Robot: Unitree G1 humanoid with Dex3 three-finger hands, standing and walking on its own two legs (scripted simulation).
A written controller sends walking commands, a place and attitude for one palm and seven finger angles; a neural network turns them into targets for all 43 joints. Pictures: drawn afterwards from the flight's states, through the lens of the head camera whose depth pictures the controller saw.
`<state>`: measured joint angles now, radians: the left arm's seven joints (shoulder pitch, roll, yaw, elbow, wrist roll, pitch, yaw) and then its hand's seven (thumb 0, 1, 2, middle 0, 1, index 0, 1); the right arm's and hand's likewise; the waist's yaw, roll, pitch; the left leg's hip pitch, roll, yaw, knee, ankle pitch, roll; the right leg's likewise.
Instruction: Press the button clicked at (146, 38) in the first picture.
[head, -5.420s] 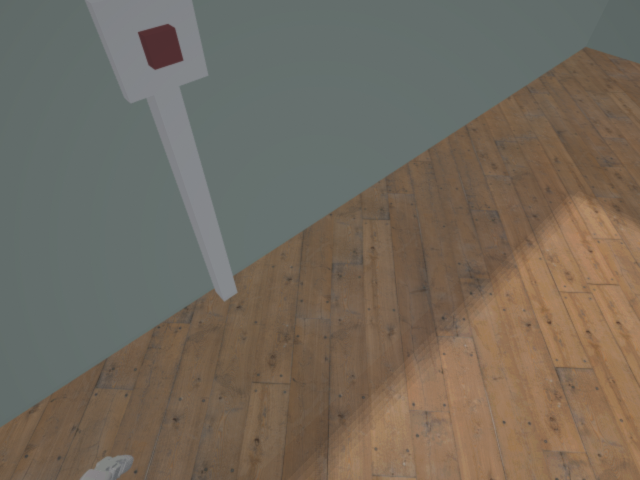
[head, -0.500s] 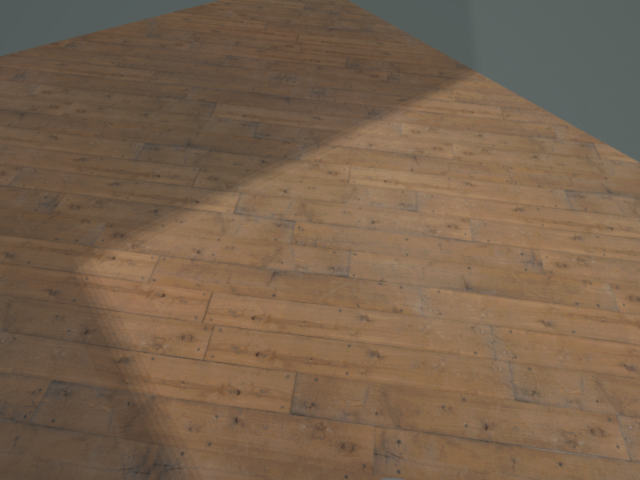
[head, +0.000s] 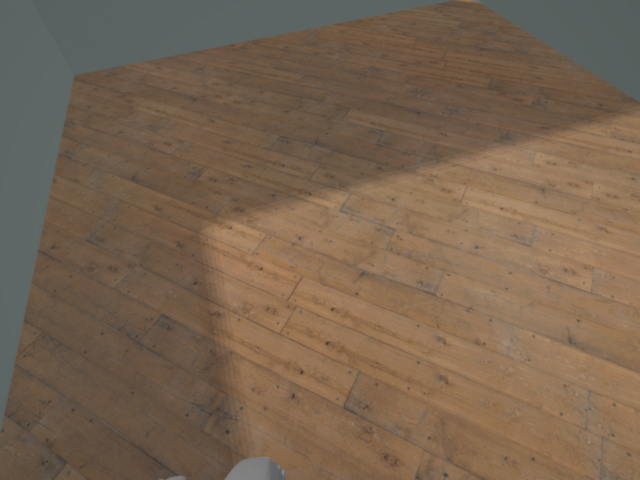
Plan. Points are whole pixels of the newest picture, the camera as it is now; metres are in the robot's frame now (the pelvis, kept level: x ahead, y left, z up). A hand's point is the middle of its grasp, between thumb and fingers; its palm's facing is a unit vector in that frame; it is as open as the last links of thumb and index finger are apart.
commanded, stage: turn to face it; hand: left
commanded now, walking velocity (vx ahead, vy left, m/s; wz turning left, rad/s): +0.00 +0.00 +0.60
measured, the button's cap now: out of the picture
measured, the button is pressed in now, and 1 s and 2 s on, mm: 0 0 0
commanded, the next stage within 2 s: none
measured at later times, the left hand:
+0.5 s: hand out of the picture +0.02 +0.27 -0.16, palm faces +0.31 -0.91 -0.27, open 7.4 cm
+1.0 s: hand out of the picture -0.07 +0.19 -0.16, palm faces +0.56 -0.79 -0.25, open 7.4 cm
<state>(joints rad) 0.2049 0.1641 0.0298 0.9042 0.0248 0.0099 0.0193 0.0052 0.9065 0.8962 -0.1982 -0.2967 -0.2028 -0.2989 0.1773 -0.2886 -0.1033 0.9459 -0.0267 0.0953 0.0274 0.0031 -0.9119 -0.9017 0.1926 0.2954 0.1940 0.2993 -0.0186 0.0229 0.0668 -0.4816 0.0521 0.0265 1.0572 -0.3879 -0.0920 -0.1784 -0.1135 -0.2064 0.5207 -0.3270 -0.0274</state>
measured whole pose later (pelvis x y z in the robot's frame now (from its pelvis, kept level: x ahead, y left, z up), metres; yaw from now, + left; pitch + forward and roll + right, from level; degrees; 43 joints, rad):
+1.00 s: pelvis -0.02 -0.01 +0.00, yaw +35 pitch -1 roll +1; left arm 0.22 0.19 0.03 0.89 0.03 0.02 0.01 0.01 0.91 0.90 -0.20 -0.30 -0.20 -0.30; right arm 0.20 -0.27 -0.10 0.95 -0.02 0.10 0.04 0.00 -0.91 -0.90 0.19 0.30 0.19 0.30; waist -0.01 0.00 0.09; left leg -0.41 0.05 0.04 0.93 -0.42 -0.08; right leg -0.22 -0.16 -0.24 0.53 -0.28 0.01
